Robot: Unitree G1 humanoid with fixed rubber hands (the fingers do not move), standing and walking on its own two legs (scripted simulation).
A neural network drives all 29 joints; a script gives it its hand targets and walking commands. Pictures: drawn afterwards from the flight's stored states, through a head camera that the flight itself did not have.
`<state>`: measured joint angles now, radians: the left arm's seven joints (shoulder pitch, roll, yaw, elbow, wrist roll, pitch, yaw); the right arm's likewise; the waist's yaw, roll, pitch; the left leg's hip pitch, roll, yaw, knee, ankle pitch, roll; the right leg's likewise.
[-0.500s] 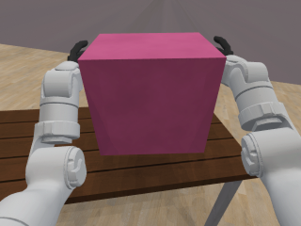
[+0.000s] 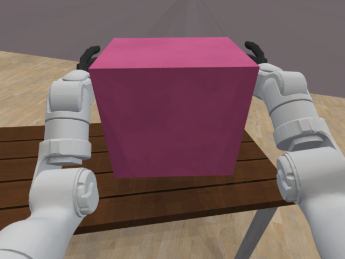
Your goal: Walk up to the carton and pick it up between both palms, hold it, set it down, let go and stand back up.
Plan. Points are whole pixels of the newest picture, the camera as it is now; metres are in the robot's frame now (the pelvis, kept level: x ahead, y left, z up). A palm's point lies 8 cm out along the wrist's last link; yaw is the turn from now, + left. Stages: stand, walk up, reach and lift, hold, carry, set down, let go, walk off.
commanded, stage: hold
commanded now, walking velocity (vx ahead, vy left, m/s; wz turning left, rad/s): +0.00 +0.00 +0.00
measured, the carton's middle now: (172, 105) +0.36 +0.00 +0.25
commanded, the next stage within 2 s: none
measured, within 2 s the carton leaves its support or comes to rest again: neither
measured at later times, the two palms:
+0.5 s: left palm (85, 76) +0.37 +0.18 +0.31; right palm (257, 74) +0.36 -0.18 +0.33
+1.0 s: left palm (86, 78) +0.37 +0.18 +0.31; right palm (257, 75) +0.36 -0.18 +0.33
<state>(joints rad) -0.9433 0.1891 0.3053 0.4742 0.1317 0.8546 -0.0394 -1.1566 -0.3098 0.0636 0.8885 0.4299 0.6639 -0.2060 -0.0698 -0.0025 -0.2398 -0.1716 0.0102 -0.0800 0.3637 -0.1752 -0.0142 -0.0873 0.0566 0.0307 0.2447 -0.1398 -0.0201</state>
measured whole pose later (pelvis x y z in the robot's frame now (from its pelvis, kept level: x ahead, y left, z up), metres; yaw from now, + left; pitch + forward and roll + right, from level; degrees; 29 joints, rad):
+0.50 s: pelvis +0.00 +0.00 +0.00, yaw +0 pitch -1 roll -1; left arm -0.95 0.18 0.33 0.47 0.15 0.86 -0.04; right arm -1.15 -0.31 0.07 0.88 0.43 0.67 -0.20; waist -0.07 0.00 -0.25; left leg -0.15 0.01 -0.07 0.36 -0.18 -0.01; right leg -0.07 0.05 0.04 0.25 -0.15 -0.02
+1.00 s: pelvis +0.00 +0.00 +0.00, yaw +0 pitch -2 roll -1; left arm -0.93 0.17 0.33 0.43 0.16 0.88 -0.05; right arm -1.12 -0.31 0.07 0.85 0.43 0.68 -0.21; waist -0.07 0.00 -0.24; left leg -0.14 0.01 -0.07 0.36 -0.18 -0.01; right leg -0.06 0.06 0.04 0.25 -0.15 -0.02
